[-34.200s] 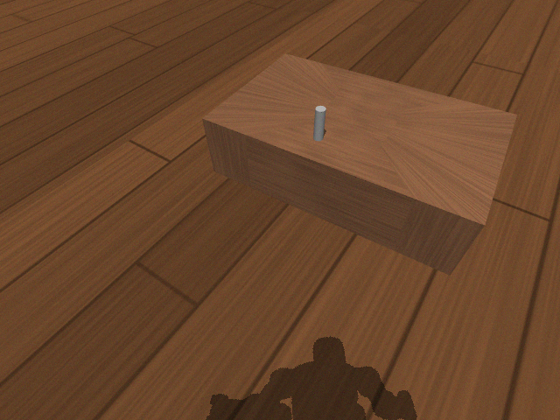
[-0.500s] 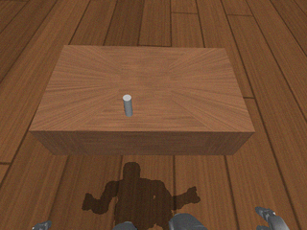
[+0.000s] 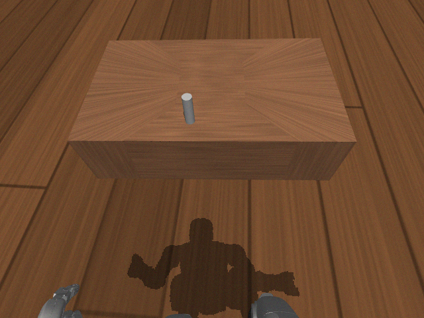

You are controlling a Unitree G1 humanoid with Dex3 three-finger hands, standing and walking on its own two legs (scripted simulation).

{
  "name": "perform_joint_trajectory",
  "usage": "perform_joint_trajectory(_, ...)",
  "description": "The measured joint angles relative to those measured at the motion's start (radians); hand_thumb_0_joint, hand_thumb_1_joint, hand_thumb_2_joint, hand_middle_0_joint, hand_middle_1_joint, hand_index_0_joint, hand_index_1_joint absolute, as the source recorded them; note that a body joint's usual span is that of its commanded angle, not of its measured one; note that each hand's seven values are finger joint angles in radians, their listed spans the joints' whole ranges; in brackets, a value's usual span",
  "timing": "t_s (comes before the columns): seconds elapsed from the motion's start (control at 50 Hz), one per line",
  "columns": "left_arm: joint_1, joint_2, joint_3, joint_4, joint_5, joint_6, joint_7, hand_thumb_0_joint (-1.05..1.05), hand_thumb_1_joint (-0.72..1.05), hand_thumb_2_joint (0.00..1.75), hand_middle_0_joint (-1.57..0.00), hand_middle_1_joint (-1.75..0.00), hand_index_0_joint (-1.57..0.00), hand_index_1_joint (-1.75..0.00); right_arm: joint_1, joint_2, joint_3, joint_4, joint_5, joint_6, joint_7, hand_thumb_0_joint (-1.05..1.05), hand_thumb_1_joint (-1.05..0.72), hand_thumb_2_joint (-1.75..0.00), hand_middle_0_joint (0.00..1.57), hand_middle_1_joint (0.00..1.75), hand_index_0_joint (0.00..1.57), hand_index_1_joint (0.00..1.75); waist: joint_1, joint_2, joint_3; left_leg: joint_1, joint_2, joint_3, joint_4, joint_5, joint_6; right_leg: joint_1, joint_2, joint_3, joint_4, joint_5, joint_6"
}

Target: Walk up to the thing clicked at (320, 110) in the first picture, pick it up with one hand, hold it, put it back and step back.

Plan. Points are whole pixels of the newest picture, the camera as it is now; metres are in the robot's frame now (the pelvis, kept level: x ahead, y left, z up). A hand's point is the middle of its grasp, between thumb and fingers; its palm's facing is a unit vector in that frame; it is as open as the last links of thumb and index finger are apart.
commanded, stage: step back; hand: left
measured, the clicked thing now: (188, 109) +0.92 +0.12 -0.35
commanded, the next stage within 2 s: stand in 1.54 s
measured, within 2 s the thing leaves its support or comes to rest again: neither
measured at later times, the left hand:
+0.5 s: hand out of the picture -0.10 +0.25 -0.12, palm faces -0.05 -0.89 -0.45, open 7.4 cm
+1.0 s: hand out of the picture -0.20 +0.25 -0.13, palm faces +0.01 -0.93 -0.37, open 7.4 cm
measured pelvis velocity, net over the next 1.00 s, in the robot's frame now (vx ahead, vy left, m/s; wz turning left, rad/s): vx -0.24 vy -0.01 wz -0.02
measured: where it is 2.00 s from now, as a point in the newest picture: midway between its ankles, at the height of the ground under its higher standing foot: outside the picture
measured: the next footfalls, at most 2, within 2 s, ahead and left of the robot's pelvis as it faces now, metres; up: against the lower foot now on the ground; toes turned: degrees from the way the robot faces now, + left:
right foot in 0.30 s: -0.16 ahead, -0.12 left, +0.00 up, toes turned -1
left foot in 0.64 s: -0.15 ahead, +0.13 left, +0.00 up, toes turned +0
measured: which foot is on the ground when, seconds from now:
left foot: down 0.00-0.34, up 0.36-0.62, down 0.64-1.00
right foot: down 0.00-0.00, up 0.02-0.28, down 0.30-1.00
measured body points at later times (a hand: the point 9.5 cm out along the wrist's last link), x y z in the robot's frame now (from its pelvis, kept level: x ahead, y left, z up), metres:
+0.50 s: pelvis -0.18 -0.02 +0.01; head -0.13 -0.05 +0.46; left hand -0.10 +0.30 -0.09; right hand -0.07 -0.34 -0.12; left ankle -0.16 +0.13 -0.64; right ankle -0.16 -0.13 -0.72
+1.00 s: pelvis -0.24 -0.01 +0.01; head -0.24 -0.02 +0.46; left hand -0.20 +0.30 -0.11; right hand -0.16 -0.32 -0.11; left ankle -0.24 +0.11 -0.70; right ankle -0.21 -0.12 -0.72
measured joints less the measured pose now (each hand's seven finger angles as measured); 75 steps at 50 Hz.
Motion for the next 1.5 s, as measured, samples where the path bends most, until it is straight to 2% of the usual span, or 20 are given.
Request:
perform_joint_trajectory(0.04, -0.025, 0.01, 0.003, 0.004, -0.01, 0.009, 0.002, 0.01, 0.9, 0.9, -0.2, -0.3, -0.2, -0.3, -0.014, 0.021, 0.006, 0.006, -0.007, 0.0, 0.008, 0.01, -0.91, -0.89, 0.21, 0.3, 0.2, 0.3, 0.01, -0.036, 0.022, -0.01, -0.015, 0.02, 0.009, 0.016, 0.009, -0.031, 0.011, 0.056, 0.069, -0.075, -0.014)
perform_joint_trajectory(0.08, -0.031, 0.006, 0.004, 0.022, -0.015, 0.021, 0.006, 0.01, 0.9, 0.9, -0.2, -0.3, -0.2, -0.3, -0.024, 0.029, 0.015, 0.004, -0.011, -0.004, 0.017, 0.01, -0.91, -0.89, 0.21, 0.3, 0.2, 0.3, -0.006, -0.021, 0.017, -0.032, 0.009, 0.006, 0.015, 0.03, 0.013, -0.066, 0.091, 0.112, 0.24, -0.223, -0.021)
perform_joint_trajectory(0.16, -0.016, 0.005, 0.004, 0.042, -0.026, 0.019, 0.002, 0.01, 0.9, 0.9, -0.2, -0.3, -0.2, -0.3, -0.05, 0.039, 0.027, -0.009, -0.016, -0.006, 0.011, 0.01, -0.91, -0.89, 0.21, 0.3, 0.2, 0.3, -0.002, -0.015, -0.008, -0.06, 0.046, 0.008, -0.034, 0.094, 0.011, -0.069, 0.163, 0.142, 0.447, -0.247, -0.021)
perform_joint_trajectory(0.26, 0.022, -0.005, -0.003, 0.061, -0.017, 0.005, -0.011, 0.01, 0.9, 0.9, -0.2, -0.3, -0.2, -0.3, -0.106, 0.021, 0.022, -0.056, -0.018, -0.006, 0.009, 0.01, -0.9, -0.89, 0.21, 0.3, 0.2, 0.3, 0.014, 0.006, -0.013, -0.127, 0.083, 0.031, -0.036, 0.151, 0.001, 0.083, 0.116, 0.082, 0.195, -0.234, 0.002)
perform_joint_trajectory(0.34, 0.04, -0.032, -0.005, 0.101, -0.001, -0.012, -0.013, 0.01, 0.9, 0.9, -0.2, -0.3, -0.2, -0.3, -0.151, -0.015, 0.016, -0.065, 0.001, 0.01, 0.01, 0.0, -0.9, -0.89, 0.21, 0.3, 0.2, 0.3, 0.014, 0.074, -0.003, -0.203, 0.12, -0.002, 0.037, 0.144, -0.013, 0.187, 0.132, 0.029, -0.069, -0.122, -0.029)
perform_joint_trajectory(0.4, 0.075, -0.039, -0.013, 0.105, 0.008, -0.013, -0.019, 0.01, 0.9, 0.9, -0.2, -0.3, -0.2, -0.3, -0.14, -0.008, 0.008, -0.045, 0.011, 0.028, -0.004, 0.0, -0.91, -0.89, 0.21, 0.3, 0.2, 0.3, 0.038, 0.051, -0.024, -0.265, 0.009, -0.087, 0.269, -0.095, -0.009, 0.14, 0.105, 0.048, -0.039, -0.095, -0.044)
perform_joint_trajectory(0.44, 0.087, -0.043, -0.014, 0.111, 0.01, -0.011, -0.015, 0.01, 0.9, 0.9, -0.2, -0.3, -0.2, -0.3, -0.119, -0.011, 0.009, -0.039, 0.016, 0.027, -0.006, 0.0, -0.91, -0.89, 0.21, 0.3, 0.2, 0.3, 0.041, 0.043, -0.034, -0.285, -0.049, -0.117, 0.427, -0.118, -0.009, 0.128, 0.084, 0.051, -0.058, -0.064, -0.043)
perform_joint_trajectory(0.5, 0.087, -0.04, -0.008, 0.106, 0.017, -0.013, -0.008, 0.01, 0.9, 0.9, -0.21, -0.3, -0.21, -0.3, -0.078, -0.017, 0.008, -0.028, 0.01, 0.019, -0.006, 0.0, -0.91, -0.89, 0.21, 0.3, 0.2, 0.3, 0.038, 0.043, -0.045, -0.254, -0.065, -0.112, 0.507, -0.114, -0.022, 0.103, 0.065, 0.035, -0.072, -0.029, -0.042)
perform_joint_trajectory(0.62, 0.067, -0.014, 0.002, 0.084, 0.024, -0.032, -0.013, 0.01, 0.9, 0.9, -0.21, -0.3, -0.21, -0.3, -0.009, -0.012, 0.002, 0.043, -0.009, 0.016, 0.014, 0.01, -0.91, -0.89, 0.21, 0.3, 0.2, 0.3, 0.033, 0.042, -0.067, -0.045, 0.015, -0.029, 0.156, -0.181, -0.016, 0.053, 0.032, -0.025, -0.053, -0.003, -0.04)
perform_joint_trajectory(0.68, 0.066, 0.009, 0.004, 0.101, 0.017, -0.024, -0.016, 0.01, 0.9, 0.9, -0.2, -0.3, -0.2, -0.3, 0.001, 0.014, -0.004, 0.087, -0.015, -0.004, 0.023, 0.01, -0.91, -0.89, 0.21, 0.3, 0.2, 0.3, 0.039, -0.01, -0.065, 0.048, -0.001, 0.018, -0.047, -0.002, 0.001, 0.037, -0.002, -0.005, -0.017, -0.025, -0.028)
perform_joint_trajectory(0.74, 0.095, 0.008, 0.002, 0.152, 0.003, -0.015, -0.024, 0.01, 0.9, 0.9, -0.2, -0.3, -0.2, -0.3, 0.017, 0.028, 0.006, 0.103, -0.023, -0.02, 0.031, 0.01, -0.91, -0.89, 0.21, 0.3, 0.2, 0.3, 0.018, -0.007, -0.106, 0.042, 0.015, 0.017, -0.062, 0.017, 0.025, 0.014, 0.047, 0.041, 0.064, -0.161, -0.021)
perform_joint_trajectory(0.88, 0.141, 0.011, 0.003, 0.222, -0.006, -0.035, -0.046, 0.01, 0.9, 0.9, -0.2, -0.3, -0.2, -0.3, -0.009, 0.051, 0.017, 0.098, -0.029, -0.038, 0.038, 0.01, -0.9, -0.89, 0.21, 0.3, 0.2, 0.3, 0.014, -0.019, -0.132, 0.048, 0.049, 0.046, -0.084, 0.042, 0.002, 0.122, 0.065, 0.039, -0.076, -0.122, -0.019)
perform_joint_trajectory(0.92, 0.137, -0.011, 0.003, 0.239, 0.002, -0.046, -0.042, 0.01, 0.9, 0.9, -0.2, -0.3, -0.2, -0.3, -0.023, 0.039, 0.012, 0.091, -0.024, -0.031, 0.038, 0.01, -0.9, -0.89, 0.21, 0.3, 0.2, 0.3, 0.012, 0.022, -0.12, 0.04, 0.082, 0.034, -0.039, 0.015, -0.003, 0.162, 0.095, 0.021, -0.149, 0.006, -0.026)
perform_joint_trajectory(0.96, 0.141, -0.026, -0.001, 0.24, 0.011, -0.062, -0.04, 0.01, 0.9, 0.9, -0.2, -0.3, -0.2, -0.3, -0.024, 0.034, 0.008, 0.091, -0.018, -0.025, 0.035, 0.01, -0.91, -0.89, 0.21, 0.3, 0.2, 0.3, 0.02, 0.039, -0.129, 0.007, 0.076, 0.001, 0.038, -0.084, 0.002, 0.16, 0.108, 0.012, -0.152, 0.018, -0.038)
perform_joint_trajectory(1.02, 0.138, -0.044, -0.005, 0.228, 0.012, -0.078, -0.037, 0.01, 0.9, 0.9, -0.2, -0.3, -0.2, -0.3, -0.024, 0.022, 0.004, 0.094, -0.013, -0.028, 0.034, 0.01, -0.91, -0.89, 0.21, 0.3, 0.2, 0.3, 0.038, 0.038, -0.129, -0.052, 0.041, -0.022, 0.158, -0.125, 0.004, 0.16, 0.094, 0.013, -0.158, 0.011, -0.051)
perform_joint_trajectory(1.1, 0.131, -0.052, -0.012, 0.218, 0.011, -0.085, -0.037, 0.01, 0.9, 0.9, -0.2, -0.3, -0.2, -0.3, -0.025, 0.004, -0.002, 0.098, -0.014, -0.042, 0.037, 0.01, -0.91, -0.89, 0.21, 0.3, 0.2, 0.3, 0.045, 0.041, -0.123, -0.08, 0.058, -0.001, 0.109, -0.113, -0.001, 0.162, 0.073, 0.009, -0.171, 0.014, -0.031)
perform_joint_trajectory(1.2, 0.112, -0.029, -0.022, 0.216, 0.003, -0.059, -0.036, 0.01, 0.9, 0.9, -0.2, -0.3, -0.2, -0.3, -0.031, 0.013, -0.012, 0.117, -0.022, -0.055, 0.033, 0.01, -0.91, -0.89, 0.21, 0.3, 0.2, 0.3, 0.042, 0.004, -0.115, -0.026, 0.047, 0.042, -0.069, 0.099, -0.006, 0.139, 0.034, 0.028, -0.098, -0.039, -0.007)
perform_joint_trajectory(1.28, 0.099, -0.007, -0.024, 0.236, -0.011, -0.047, -0.032, 0.01, 0.9, 0.9, -0.2, -0.3, -0.2, -0.3, -0.042, 0.044, 0.004, 0.123, -0.024, -0.063, 0.031, 0.01, -0.91, -0.89, 0.21, 0.3, 0.2, 0.3, 0.028, -0.019, -0.123, -0.013, 0.051, 0.066, -0.068, 0.069, 0.004, 0.115, 0.056, 0.06, -0.015, -0.162, -0.028)
perform_joint_trajectory(1.36, 0.067, -0.005, -0.022, 0.255, -0.015, -0.069, -0.023, 0.01, 0.9, 0.9, -0.2, -0.3, -0.2, -0.3, -0.066, 0.059, 0.019, 0.132, -0.01, -0.062, 0.028, 0.01, -0.91, -0.89, 0.21, 0.3, 0.2, 0.3, 0.018, -0.005, -0.104, 0.006, 0.075, 0.069, -0.056, 0.045, -0.006, 0.176, 0.069, 0.036, -0.153, -0.009, -0.013)
perform_joint_trajectory(1.5, 0.004, -0.018, -0.038, 0.257, -0.016, -0.073, -0.019, 0.01, 0.9, 0.9, -0.2, -0.3, -0.2, -0.3, -0.104, 0.065, 0.021, 0.157, 0.004, -0.058, 0.02, 0.01, -0.91, -0.89, 0.21, 0.3, 0.2, 0.3, 0.012, 0.009, -0.113, 0.041, 0.068, 0.078, -0.093, 0.042, -0.005, 0.197, 0.062, 0.044, -0.163, -0.039, 0.001)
